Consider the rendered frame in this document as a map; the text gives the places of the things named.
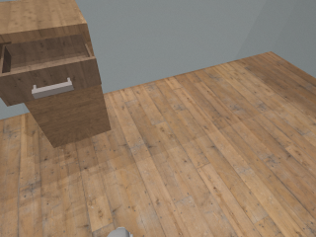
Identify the handle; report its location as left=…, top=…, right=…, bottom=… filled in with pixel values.
left=32, top=77, right=74, bottom=99

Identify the drawer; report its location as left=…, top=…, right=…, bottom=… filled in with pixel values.
left=0, top=34, right=102, bottom=107

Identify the cabinet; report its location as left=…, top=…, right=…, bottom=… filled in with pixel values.
left=0, top=0, right=112, bottom=148

